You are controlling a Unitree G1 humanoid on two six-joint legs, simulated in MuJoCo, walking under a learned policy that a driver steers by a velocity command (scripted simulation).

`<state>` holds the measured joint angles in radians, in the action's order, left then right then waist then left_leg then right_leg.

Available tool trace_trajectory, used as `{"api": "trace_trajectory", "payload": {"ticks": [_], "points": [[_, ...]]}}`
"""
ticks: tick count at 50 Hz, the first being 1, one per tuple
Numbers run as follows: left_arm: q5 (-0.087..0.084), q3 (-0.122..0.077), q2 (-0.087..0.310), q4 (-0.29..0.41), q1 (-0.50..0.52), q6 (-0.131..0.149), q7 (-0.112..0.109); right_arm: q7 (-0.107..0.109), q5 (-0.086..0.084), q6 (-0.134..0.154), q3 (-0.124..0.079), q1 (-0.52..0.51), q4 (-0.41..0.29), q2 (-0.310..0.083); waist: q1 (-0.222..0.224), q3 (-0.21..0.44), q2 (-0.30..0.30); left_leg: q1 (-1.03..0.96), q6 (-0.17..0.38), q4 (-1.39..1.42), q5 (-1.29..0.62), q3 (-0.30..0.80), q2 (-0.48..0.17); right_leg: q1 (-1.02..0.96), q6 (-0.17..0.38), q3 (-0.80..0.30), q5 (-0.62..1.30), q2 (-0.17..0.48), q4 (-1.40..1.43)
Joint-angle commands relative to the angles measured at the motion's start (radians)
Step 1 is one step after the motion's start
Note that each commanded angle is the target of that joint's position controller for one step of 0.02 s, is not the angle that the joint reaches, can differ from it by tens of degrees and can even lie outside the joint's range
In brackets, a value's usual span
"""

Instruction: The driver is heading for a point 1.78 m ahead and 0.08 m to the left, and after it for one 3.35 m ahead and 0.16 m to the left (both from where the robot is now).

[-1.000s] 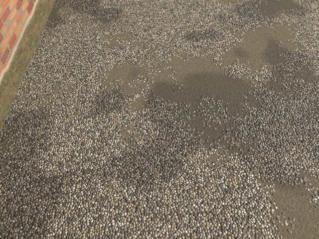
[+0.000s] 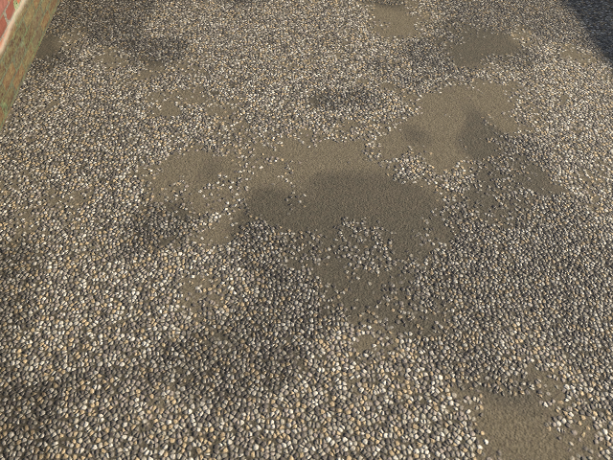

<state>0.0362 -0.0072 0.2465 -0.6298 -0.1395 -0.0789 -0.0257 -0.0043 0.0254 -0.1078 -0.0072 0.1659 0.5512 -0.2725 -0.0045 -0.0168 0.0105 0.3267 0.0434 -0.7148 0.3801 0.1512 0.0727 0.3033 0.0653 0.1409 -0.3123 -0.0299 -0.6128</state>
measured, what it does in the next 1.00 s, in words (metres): steps on the spot: right foot, then left foot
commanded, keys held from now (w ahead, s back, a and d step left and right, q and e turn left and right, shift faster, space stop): q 0.38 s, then no key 0.08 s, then e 0.54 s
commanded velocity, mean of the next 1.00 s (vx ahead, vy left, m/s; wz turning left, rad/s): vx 0.01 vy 0.00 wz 0.14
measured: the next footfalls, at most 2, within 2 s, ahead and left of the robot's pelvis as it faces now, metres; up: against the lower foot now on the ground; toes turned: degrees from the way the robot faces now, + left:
right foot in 0.46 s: +0.07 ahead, -0.13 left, +0.00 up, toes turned +23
left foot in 0.82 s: +0.03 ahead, +0.11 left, +0.00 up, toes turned +6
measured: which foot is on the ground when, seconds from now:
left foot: down 0.00-0.46, up 0.48-0.80, down 0.82-1.00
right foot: down 0.00-0.10, up 0.12-0.44, down 0.46-0.92, up 0.94-1.00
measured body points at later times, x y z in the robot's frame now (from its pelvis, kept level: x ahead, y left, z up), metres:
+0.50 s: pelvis -0.01 -0.04 +0.01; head +0.00 -0.03 +0.46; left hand +0.12 +0.24 -0.07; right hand +0.21 -0.26 -0.07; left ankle +0.00 +0.11 -0.72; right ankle +0.03 -0.14 -0.72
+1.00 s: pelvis -0.01 -0.02 +0.01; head +0.01 -0.02 +0.46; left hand +0.10 +0.27 -0.08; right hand +0.21 -0.24 -0.07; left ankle -0.01 +0.10 -0.72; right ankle +0.02 -0.14 -0.70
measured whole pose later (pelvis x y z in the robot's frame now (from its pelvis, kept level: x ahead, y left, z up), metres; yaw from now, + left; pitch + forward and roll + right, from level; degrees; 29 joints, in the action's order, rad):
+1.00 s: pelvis -0.01 -0.02 +0.01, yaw +5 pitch +1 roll +2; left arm 0.01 0.00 0.33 -0.56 -0.23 -0.12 -0.01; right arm 0.00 0.05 -0.06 0.02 0.14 0.57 -0.25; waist 0.03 -0.02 -0.03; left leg 0.27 0.01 -0.51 0.26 -0.03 0.01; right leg 0.39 -0.01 -0.18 -0.44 -0.07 -0.78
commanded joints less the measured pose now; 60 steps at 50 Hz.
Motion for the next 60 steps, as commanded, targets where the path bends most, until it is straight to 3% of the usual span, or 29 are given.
{"api": "trace_trajectory", "payload": {"ticks": [1, 4, 6, 7, 8, 10, 11, 12, 15, 16, 19, 22, 23, 24, 25, 26, 27, 29, 31, 33, 40, 43, 45, 47, 50, 52, 55, 58, 60], "points": [[-0.001, -0.041, 0.146, 0.073, 0.041, 0.026, -0.011, -0.002, -0.004, 0.002, -0.027, 0.019, -0.098, -0.095, -0.014, 0.097, -0.085, 0.139, 0.007, -0.079, 0.042, -0.001, -0.069, -0.156, 0.205, -0.345, 0.394, 0.348, 0.150], [-0.006, -0.046, 0.157, 0.064, 0.050, 0.024, -0.014, -0.002, -0.013, 0.001, -0.034, 0.049, -0.112, -0.116, -0.015, 0.055, 0.041, 0.095, 0.065, 0.092, -0.104, 0.095, -0.118, -0.064, 0.091, -0.178, 0.163, 0.231, 0.050], [0.000, -0.039, 0.146, 0.108, 0.168, 0.027, -0.008, 0.003, -0.007, -0.001, -0.050, 0.098, -0.135, -0.189, -0.076, 0.001, 0.252, 0.022, 0.226, 0.336, -0.252, 0.467, -0.221, 0.136, -0.037, -0.040, -0.151, -0.021, -0.232], [-0.006, -0.038, 0.153, 0.140, 0.245, 0.040, -0.001, 0.005, 0.015, 0.001, -0.055, 0.162, -0.128, -0.212, -0.116, 0.001, 0.265, -0.144, 0.305, 0.385, -0.316, 0.605, -0.277, 0.378, -0.068, -0.141, -0.350, -0.073, -0.436], [-0.013, -0.045, 0.168, 0.129, 0.209, 0.052, 0.011, 0.014, 0.029, 0.010, -0.056, 0.164, -0.129, -0.223, -0.085, 0.059, 0.192, -0.210, 0.340, 0.345, -0.418, 0.609, -0.314, 0.469, -0.084, -0.259, -0.353, -0.077, -0.631], [-0.001, -0.056, 0.199, 0.092, 0.108, 0.054, 0.012, 0.034, 0.003, 0.015, -0.043, 0.088, -0.135, -0.203, -0.024, 0.116, 0.074, -0.207, 0.303, 0.277, -0.607, 0.486, -0.298, 0.472, -0.114, -0.303, -0.252, -0.058, -0.761], [0.008, -0.049, 0.181, 0.096, 0.095, 0.047, 0.006, 0.040, -0.008, 0.007, -0.035, 0.063, -0.137, -0.191, -0.002, 0.128, 0.051, -0.182, 0.271, 0.273, -0.590, 0.440, -0.267, 0.434, -0.123, -0.295, -0.209, -0.051, -0.739], [0.005, -0.046, 0.167, 0.094, 0.091, 0.038, -0.003, 0.042, -0.023, 0.007, -0.033, 0.042, -0.141, -0.182, 0.011, 0.133, 0.054, -0.154, 0.240, 0.281, -0.550, 0.404, -0.229, 0.382, -0.134, -0.285, -0.171, -0.048, -0.690], [0.001, -0.021, 0.109, 0.117, 0.135, 0.029, -0.009, 0.048, -0.020, -0.004, -0.039, 0.075, -0.124, -0.178, -0.001, 0.143, 0.073, -0.202, 0.182, 0.281, -0.488, 0.353, -0.154, 0.294, -0.143, -0.256, -0.127, -0.057, -0.384], [0.014, -0.013, 0.095, 0.121, 0.154, 0.040, 0.004, 0.054, -0.014, -0.009, -0.045, 0.079, -0.128, -0.177, -0.020, 0.152, 0.064, -0.220, 0.170, 0.266, -0.459, 0.348, -0.144, 0.270, -0.132, -0.240, -0.125, -0.068, -0.274], [-0.005, -0.013, 0.101, 0.107, 0.135, 0.063, 0.027, 0.054, -0.019, -0.022, -0.062, 0.072, -0.129, -0.218, -0.045, 0.170, 0.149, -0.178, 0.159, 0.296, -0.345, 0.419, -0.135, 0.113, -0.098, -0.229, -0.065, -0.078, -0.043], [0.010, 0.000, 0.077, 0.088, 0.054, 0.057, 0.034, 0.041, -0.023, -0.011, -0.036, 0.020, -0.130, -0.162, 0.009, 0.155, 0.175, 0.024, 0.123, 0.337, -0.156, 0.427, -0.118, -0.192, -0.046, -0.181, 0.118, -0.040, 0.136], [0.020, -0.002, 0.091, 0.079, 0.000, 0.056, 0.030, 0.043, -0.021, -0.005, -0.015, 0.033, -0.120, -0.098, 0.017, 0.189, 0.098, 0.130, 0.087, 0.279, -0.018, 0.401, -0.086, -0.361, -0.008, -0.244, 0.176, 0.042, 0.148], [0.030, -0.001, 0.138, 0.086, -0.021, 0.055, 0.033, 0.036, -0.023, 0.011, 0.000, 0.029, -0.118, -0.060, 0.010, 0.188, -0.077, 0.220, 0.002, 0.073, 0.198, 0.275, -0.003, -0.422, 0.083, -0.439, 0.349, 0.236, 0.216], [0.039, 0.001, 0.152, 0.069, -0.022, 0.055, 0.036, 0.031, -0.024, 0.028, -0.010, 0.011, -0.129, -0.095, -0.004, 0.144, -0.199, 0.208, -0.060, 0.008, 0.297, 0.189, 0.029, -0.233, 0.200, -0.626, 0.346, 0.347, 0.313], [0.014, 0.012, 0.105, 0.076, 0.029, 0.059, 0.033, 0.036, -0.022, 0.042, -0.023, -0.004, -0.105, -0.135, -0.015, 0.057, -0.135, 0.195, -0.092, -0.013, 0.209, 0.174, -0.025, -0.162, 0.207, -0.627, 0.245, 0.317, 0.343], [-0.002, 0.025, 0.074, 0.078, 0.068, 0.059, 0.029, 0.038, -0.017, 0.044, -0.018, -0.003, -0.076, -0.123, -0.033, 0.026, -0.101, 0.145, -0.105, 0.046, 0.111, 0.139, -0.067, -0.116, 0.173, -0.567, 0.144, 0.255, 0.351], [-0.031, 0.017, 0.118, 0.063, 0.073, 0.046, 0.020, 0.038, 0.004, 0.044, 0.000, -0.016, -0.051, -0.071, -0.037, 0.009, -0.074, 0.010, -0.095, 0.200, -0.080, 0.067, -0.103, -0.043, 0.106, -0.528, -0.057, 0.180, 0.392], [-0.031, 0.003, 0.166, 0.055, 0.037, 0.032, 0.014, 0.033, 0.006, 0.052, 0.009, -0.059, -0.058, -0.059, -0.024, -0.016, -0.077, -0.073, -0.095, 0.236, -0.151, 0.012, -0.078, 0.013, 0.075, -0.524, -0.132, 0.139, 0.424], [-0.033, 0.000, 0.167, 0.065, 0.017, 0.021, 0.014, 0.042, 0.006, 0.053, 0.009, -0.069, -0.069, -0.077, -0.015, -0.035, -0.117, -0.054, -0.097, 0.244, -0.134, -0.014, -0.081, -0.007, 0.091, -0.552, -0.121, 0.130, 0.428], [-0.026, -0.021, 0.196, 0.117, -0.051, -0.038, -0.015, 0.030, 0.012, 0.091, 0.010, -0.080, -0.069, -0.069, 0.014, 0.083, -0.130, -0.010, -0.077, 0.213, -0.131, -0.104, -0.063, -0.143, 0.140, -0.577, 0.272, 0.127, 0.285], [-0.024, -0.010, 0.165, 0.161, -0.015, -0.049, 0.002, 0.009, 0.033, 0.098, 0.006, -0.045, -0.061, -0.073, 0.003, 0.133, -0.051, -0.181, -0.010, 0.217, -0.208, -0.104, -0.106, -0.008, 0.096, -0.551, 0.189, 0.096, 0.211], [-0.024, -0.003, 0.137, 0.163, -0.041, -0.051, 0.007, -0.004, 0.046, 0.080, 0.002, -0.047, -0.064, -0.075, 0.015, 0.079, 0.057, -0.250, 0.051, 0.285, -0.262, -0.042, -0.160, 0.146, 0.025, -0.461, -0.063, -0.004, 0.120], [-0.027, -0.007, 0.140, 0.161, -0.082, -0.040, 0.007, 0.000, 0.039, 0.065, -0.010, -0.015, -0.048, -0.115, 0.015, 0.083, 0.181, -0.302, 0.158, 0.356, -0.399, 0.099, -0.300, 0.239, -0.045, -0.357, -0.139, -0.041, -0.073], [-0.036, -0.039, 0.206, 0.145, -0.103, -0.015, 0.016, 0.026, 0.011, 0.054, -0.027, -0.045, -0.039, -0.143, 0.019, 0.073, 0.119, -0.221, 0.257, 0.349, -0.644, 0.144, -0.428, 0.264, -0.099, -0.290, -0.232, 0.013, -0.411], [-0.050, -0.038, 0.173, 0.141, -0.112, -0.020, 0.015, 0.035, -0.003, 0.047, -0.032, -0.070, -0.023, -0.140, 0.043, 0.044, 0.083, -0.174, 0.219, 0.361, -0.595, 0.057, -0.402, 0.261, -0.107, -0.266, -0.230, 0.057, -0.435], [-0.043, -0.017, 0.116, 0.152, -0.084, -0.034, 0.021, 0.034, -0.002, 0.038, -0.045, -0.065, 0.013, -0.154, 0.026, 0.042, 0.087, -0.142, 0.187, 0.351, -0.527, -0.057, -0.340, 0.181, -0.084, -0.196, -0.179, 0.069, -0.295], [-0.044, -0.025, 0.128, 0.147, -0.117, -0.035, 0.033, 0.031, -0.016, 0.031, -0.056, -0.058, 0.042, -0.166, 0.021, 0.088, 0.109, -0.179, 0.171, 0.298, -0.468, -0.092, -0.339, 0.092, -0.050, -0.134, -0.093, 0.047, -0.113], [-0.035, -0.034, 0.130, 0.133, -0.183, -0.034, 0.031, 0.032, -0.031, 0.030, -0.053, -0.068, 0.056, -0.160, 0.044, 0.111, 0.096, -0.129, 0.101, 0.206, -0.301, -0.142, -0.297, -0.057, 0.006, -0.126, 0.051, 0.016, 0.065]]}}
Over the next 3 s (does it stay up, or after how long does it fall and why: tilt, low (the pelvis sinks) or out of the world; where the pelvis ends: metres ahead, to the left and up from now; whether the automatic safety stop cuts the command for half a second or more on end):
stays up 0.00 -0.02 0.00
